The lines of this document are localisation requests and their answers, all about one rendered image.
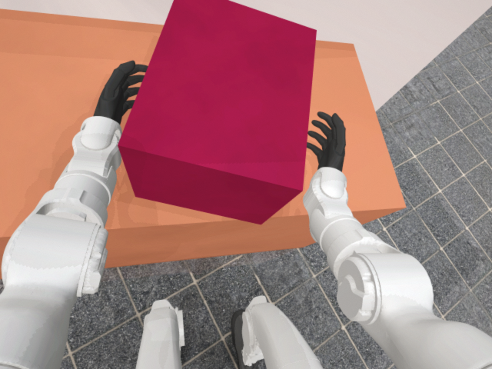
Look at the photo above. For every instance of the robot left thigh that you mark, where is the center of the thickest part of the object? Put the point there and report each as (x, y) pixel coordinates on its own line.
(162, 339)

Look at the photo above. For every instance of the right robot hand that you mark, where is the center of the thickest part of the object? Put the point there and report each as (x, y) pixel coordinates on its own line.
(333, 148)

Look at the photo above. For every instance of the carton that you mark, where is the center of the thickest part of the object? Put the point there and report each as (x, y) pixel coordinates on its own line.
(220, 122)

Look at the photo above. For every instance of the robot right upper arm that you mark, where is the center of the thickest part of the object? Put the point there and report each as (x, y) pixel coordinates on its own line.
(390, 296)

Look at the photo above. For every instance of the pedestal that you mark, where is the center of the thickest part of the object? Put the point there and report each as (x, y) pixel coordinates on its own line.
(53, 69)

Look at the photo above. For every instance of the robot right thigh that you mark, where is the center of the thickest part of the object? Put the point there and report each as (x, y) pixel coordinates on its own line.
(281, 343)

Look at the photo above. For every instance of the robot left upper arm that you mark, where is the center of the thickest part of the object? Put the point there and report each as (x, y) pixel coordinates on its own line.
(54, 261)

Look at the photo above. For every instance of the left robot hand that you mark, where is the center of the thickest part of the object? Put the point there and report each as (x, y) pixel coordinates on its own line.
(113, 100)

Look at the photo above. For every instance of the robot thigh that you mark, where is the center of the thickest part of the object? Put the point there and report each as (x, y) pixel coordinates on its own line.
(162, 339)
(281, 343)

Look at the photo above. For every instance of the robot left forearm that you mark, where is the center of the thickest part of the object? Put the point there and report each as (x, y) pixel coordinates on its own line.
(84, 189)

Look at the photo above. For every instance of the robot right forearm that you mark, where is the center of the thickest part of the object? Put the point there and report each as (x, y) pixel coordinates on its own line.
(332, 224)

